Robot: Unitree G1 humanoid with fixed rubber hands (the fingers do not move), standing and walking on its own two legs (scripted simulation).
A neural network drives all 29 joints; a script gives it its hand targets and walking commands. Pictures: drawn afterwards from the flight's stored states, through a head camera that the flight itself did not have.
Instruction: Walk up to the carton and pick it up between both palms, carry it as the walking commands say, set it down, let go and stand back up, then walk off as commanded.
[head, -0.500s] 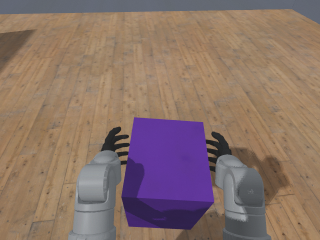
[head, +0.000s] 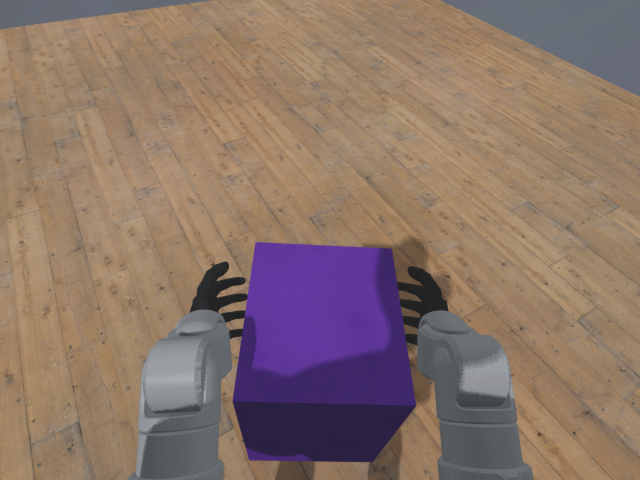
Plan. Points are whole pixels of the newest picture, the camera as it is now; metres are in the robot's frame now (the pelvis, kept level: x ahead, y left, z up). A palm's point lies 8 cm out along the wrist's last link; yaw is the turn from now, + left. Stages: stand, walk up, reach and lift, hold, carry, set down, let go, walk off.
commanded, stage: carry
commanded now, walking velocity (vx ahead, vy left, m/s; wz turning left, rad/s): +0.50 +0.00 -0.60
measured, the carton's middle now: (317, 358) +0.30 +0.01 -0.01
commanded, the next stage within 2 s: none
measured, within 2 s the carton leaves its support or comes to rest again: neither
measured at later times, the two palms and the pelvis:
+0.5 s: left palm (322, 149) +0.63 +0.00 +0.07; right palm (471, 178) +0.59 -0.25 +0.06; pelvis +0.32 -0.07 +0.00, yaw -12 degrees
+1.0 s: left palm (422, 55) +0.96 -0.22 +0.10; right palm (536, 96) +0.80 -0.42 +0.10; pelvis +0.64 -0.15 +0.01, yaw -35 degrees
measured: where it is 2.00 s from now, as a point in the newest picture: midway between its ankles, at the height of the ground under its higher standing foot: (375, 322)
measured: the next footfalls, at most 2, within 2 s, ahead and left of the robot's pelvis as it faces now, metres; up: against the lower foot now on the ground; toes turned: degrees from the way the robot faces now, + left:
right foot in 0.32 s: +0.34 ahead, -0.14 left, +0.00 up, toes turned -17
left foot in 0.72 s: +0.67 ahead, -0.02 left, +0.00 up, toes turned -16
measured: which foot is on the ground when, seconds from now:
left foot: down 0.00-0.32, up 0.34-0.70, down 0.72-1.00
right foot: up 0.00-0.30, down 0.32-0.74, up 0.76-1.00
